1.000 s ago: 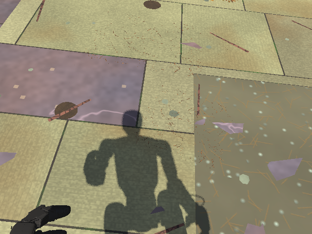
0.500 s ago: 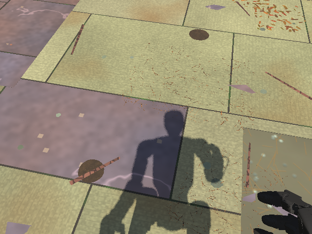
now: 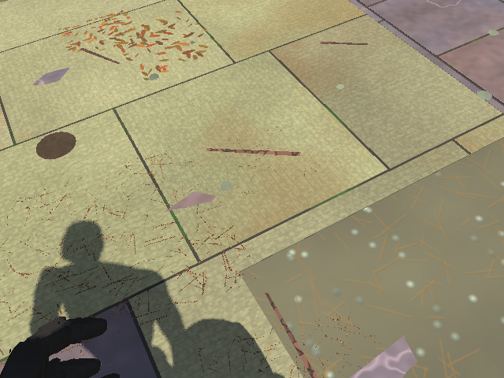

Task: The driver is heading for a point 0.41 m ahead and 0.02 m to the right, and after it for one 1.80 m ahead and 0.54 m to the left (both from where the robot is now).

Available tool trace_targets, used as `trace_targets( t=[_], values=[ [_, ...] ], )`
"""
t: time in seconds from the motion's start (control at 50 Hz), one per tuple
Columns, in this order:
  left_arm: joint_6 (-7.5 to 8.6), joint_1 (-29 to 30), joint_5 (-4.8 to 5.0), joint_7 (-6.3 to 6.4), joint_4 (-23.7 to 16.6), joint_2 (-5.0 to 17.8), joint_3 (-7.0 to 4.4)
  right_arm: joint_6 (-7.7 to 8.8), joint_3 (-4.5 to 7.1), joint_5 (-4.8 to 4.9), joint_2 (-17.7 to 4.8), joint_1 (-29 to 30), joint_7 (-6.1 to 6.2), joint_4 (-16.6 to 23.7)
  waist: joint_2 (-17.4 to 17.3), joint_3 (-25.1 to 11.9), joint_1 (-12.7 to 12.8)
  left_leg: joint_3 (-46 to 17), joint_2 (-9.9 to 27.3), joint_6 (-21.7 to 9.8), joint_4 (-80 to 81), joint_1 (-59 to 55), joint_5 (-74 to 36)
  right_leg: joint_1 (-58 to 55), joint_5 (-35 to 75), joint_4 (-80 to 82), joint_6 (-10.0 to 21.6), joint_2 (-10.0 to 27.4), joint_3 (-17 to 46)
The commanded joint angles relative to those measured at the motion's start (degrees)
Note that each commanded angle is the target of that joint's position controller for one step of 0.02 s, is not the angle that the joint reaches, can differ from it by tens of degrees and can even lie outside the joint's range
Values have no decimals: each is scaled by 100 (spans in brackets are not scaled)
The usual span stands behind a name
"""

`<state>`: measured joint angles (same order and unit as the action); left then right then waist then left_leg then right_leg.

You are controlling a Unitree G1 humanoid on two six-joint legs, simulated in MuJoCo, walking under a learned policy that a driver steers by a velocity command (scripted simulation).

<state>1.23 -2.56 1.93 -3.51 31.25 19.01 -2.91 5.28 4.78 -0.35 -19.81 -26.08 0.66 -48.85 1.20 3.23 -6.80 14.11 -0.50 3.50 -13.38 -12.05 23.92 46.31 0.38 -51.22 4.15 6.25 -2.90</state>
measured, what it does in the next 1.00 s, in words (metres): walks ahead: right foot, then left foot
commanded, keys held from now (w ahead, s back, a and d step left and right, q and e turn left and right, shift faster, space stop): w+e+shift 0.18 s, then q+shift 0.82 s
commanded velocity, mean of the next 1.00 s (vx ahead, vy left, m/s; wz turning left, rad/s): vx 0.41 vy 0.00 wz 0.19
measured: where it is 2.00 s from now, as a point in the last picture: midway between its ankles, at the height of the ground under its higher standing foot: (230, 280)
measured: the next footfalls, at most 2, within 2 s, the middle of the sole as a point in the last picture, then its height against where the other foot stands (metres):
right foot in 0.10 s outside the picture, level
left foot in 0.52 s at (250, 298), level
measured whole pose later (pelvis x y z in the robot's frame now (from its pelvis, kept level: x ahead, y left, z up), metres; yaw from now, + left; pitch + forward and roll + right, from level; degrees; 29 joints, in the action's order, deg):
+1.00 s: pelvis +0.58 -0.09 +0.02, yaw +15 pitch +1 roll -1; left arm 2.0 -6.2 0.3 1.0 40.9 17.2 -3.3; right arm -3.8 5.7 1.3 -20.0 -10.2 2.1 -32.1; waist -1.0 3.9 -1.5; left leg -21.9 -13.7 -1.7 -28.2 20.3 5.6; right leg 22.0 -12.4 -30.6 -3.1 -4.8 11.8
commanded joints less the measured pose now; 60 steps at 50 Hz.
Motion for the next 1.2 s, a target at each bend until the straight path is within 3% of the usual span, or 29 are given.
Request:
trace_targets(
  t=[0.02, 0.06, 0.08, 0.1, 0.12, 0.14, 0.16, 0.2, 0.24, 0.3, 0.36, 0.46, 0.52, 0.54, 0.56, 0.58, 0.6, 0.62, 0.68, 0.74, 0.86, 0.98, 1.02, 1.04, 1.06, 1.08, 1.1, 1.14, 1.2],
  values=[
    [102, 218, 33, -117, -356, 307, -59, 70, 173, -8, -1141, 682, 22, 577, -380, 358, 654, -73, 1356, -642, 42, 941, -6521, -1433, 121, 664, 278, -613, -674],
    [37, -911, 113, -95, -151, 746, -290, -78, 249, 27, -1456, 784, 56, 656, -887, -363, 1429, -43, 1525, -665, -1752, 789, -8870, -2762, -641, 529, 524, -1033, -845],
    [-34, -2291, 97, -42, 232, 1147, -516, -93, 253, 48, -1448, 1017, 60, 811, -838, -1016, 2088, -181, 1476, -676, -3345, 1599, -8797, -4584, -700, 684, 776, -1128, -621],
    [-117, -3123, 153, 81, 602, 1335, -625, -11, 123, 67, -981, 1052, 51, 831, -15, -1045, 2282, -257, 762, -412, -5613, 3234, -4349, -6270, -519, 1159, 1030, -808, 222],
    [-65, -2415, 31, 119, 360, 1712, -565, 209, -201, -34, 48, 362, -21, 1209, 1960, -1324, 1063, -992, -301, -217, -7925, 5363, 872, -7278, -1368, 1811, 1932, 193, 3150],
    [75, -2373, -89, 113, 81, 1395, -500, 481, -218, 162, -432, 717, -74, 1533, 1337, -2431, 1353, -2292, -246, -417, -8054, 6059, 545, -7587, -3835, 3258, 2412, 911, 5364],
    [199, -2375, -126, 120, 139, 1116, -456, 572, -158, 325, -733, 1532, -63, 1702, 411, -1491, 1445, -2300, -5, -553, -7502, 6268, 32, -6737, -4184, 3852, 1988, 876, 5404],
    [380, -1561, -211, 101, 146, 807, -339, 508, -197, 192, -532, 1418, 8, 1486, -702, -429, 671, -2272, 473, -495, -6389, 5490, -537, -4710, -2416, 3800, 1628, 599, 4242],
    [403, -904, -341, 166, 82, 468, -201, 235, -131, 98, -630, 850, -33, 1141, -380, -129, 269, -2082, 836, -219, -5889, 4588, -647, -3382, 370, 3681, 1467, 349, 2861],
    [433, -1032, -217, 323, 476, 365, -102, 118, -252, -58, -163, 1321, -54, 1276, -120, 117, 419, -1443, 743, 13, -4510, 4129, -1485, -2401, 2658, 3682, 1040, -269, 1119],
    [438, -1450, -233, 473, 758, 342, -73, 221, -387, -38, 199, 1896, -229, 1203, -205, -145, 945, -1123, 367, -119, -2643, 3592, -4083, -2686, 1996, 3627, 558, -638, 243],
    [292, -1490, -279, 590, 995, 553, -131, 223, -155, 92, -306, 2134, -544, 1406, 214, -281, 1007, -1278, 37, -398, -1634, 3753, -4375, -4011, 1724, 2940, 207, -72, 175],
    [51, -910, -330, 690, 737, 594, -168, 126, 116, 49, -718, 211, -547, 1021, 236, -978, 5, -1096, -372, -635, -1775, 2451, -3125, -4069, 3381, 467, -51, -41, 70],
    [41, -1095, -408, 663, 594, 376, -115, 110, 162, 28, -959, -131, -447, 1029, -886, -1271, 17, -1994, 271, -1022, -1689, 1480, -4993, -3185, 850, -1785, -352, -724, -165],
    [40, -2212, -473, 505, 573, -236, 25, 96, 83, -117, -1054, 422, -371, 1362, -2092, -1788, 883, -4801, 1542, -2229, -1755, -48, -6097, -1119, -3892, -3857, -858, -1764, 401],
    [82, -2482, -268, 379, 552, 286, 27, 27, 146, -162, -1128, 816, -352, 1654, -1476, -2839, 719, -6396, 2031, -2668, -752, -448, -3419, -755, -3433, -4434, -761, -1572, 1405],
    [58, -1605, -186, 361, 427, 678, -56, -107, 128, -77, -822, 1109, -278, 1845, -519, -2245, 466, -5985, 1707, -2341, -476, 336, -1241, -643, -2920, -4068, -572, -1273, 1383],
    [5, -1022, -222, 388, 267, 625, -59, -216, 40, 13, -596, 1307, -206, 1869, 221, -1323, 568, -5529, 1434, -2048, -200, 1447, -320, -516, -2554, -3491, -504, -1110, 1312],
    [-142, -975, -322, 466, 284, 411, -47, -353, 36, 31, -554, 1694, -100, 1987, -72, -622, 920, -4594, 556, -1565, 54, 3012, -254, -1250, -2215, -1655, -503, -864, 1227],
    [-69, -847, -360, 545, 402, 189, -22, -471, 134, 63, -714, 1441, -5, 1900, -362, -890, 769, -4210, 367, -1563, -268, 2941, -1928, -1546, -2132, -529, -742, -1018, 1100],
    [-31, -323, -228, 567, 446, 269, -108, -781, 237, 171, -799, 1536, 174, 1956, -906, -887, 544, -4514, 121, -1229, -324, 2787, -405, -1697, -1403, 616, -899, -1126, 1326],
    [223, -247, -136, 439, 555, 458, -248, -871, 304, 164, -752, 1570, 154, 2044, -1260, -832, 520, -5198, 60, -1100, -720, 2413, -803, -2694, -1325, 2366, -687, -1149, 1407],
    [218, -410, -162, 451, 630, 687, -340, -872, 212, 226, -465, 1369, 121, 2023, -611, -1086, 539, -4742, -432, -747, -1649, 2946, 596, -3918, -603, 3349, -310, -257, 1726],
    [127, -318, -314, 481, 528, 1050, -384, -859, 155, 227, -299, 1244, 94, 2096, 637, -1099, 402, -3600, -1018, -493, -2782, 3944, 1236, -4403, -331, 3431, 386, 864, 2893],
    [97, -272, -491, 471, 516, 945, -390, -789, 274, 212, -715, 1181, 35, 2163, 1302, -979, 356, -2995, -961, -245, -4085, 4410, 1106, -4017, -233, 3518, 879, 1393, 3528],
    [87, -19, -438, 502, 381, 622, -314, -779, 372, 185, -1083, 1121, 5, 2009, 906, -778, 371, -2830, -629, -71, -4663, 4540, 626, -3835, -467, 3497, 843, 1250, 3067],
    [48, 156, -350, 554, 317, 432, -260, -821, 391, 193, -1081, 1051, 13, 1871, 626, -606, 383, -2687, -508, 4, -4964, 4591, 216, -3699, -875, 3434, 619, 872, 2455],
    [-44, 240, -261, 650, 259, 371, -191, -911, 306, 154, -798, 841, 41, 1771, 486, -406, 446, -2375, -355, 148, -5888, 4881, -163, -3610, -731, 3417, 538, 642, 1860],
    [-132, -16, -362, 697, 286, 378, -151, -898, 215, 247, -634, 1164, 48, 1962, 605, -325, 692, -1800, 62, 327, -5890, 5227, -467, -3880, -285, 3520, 701, 526, 1152]
  ],
)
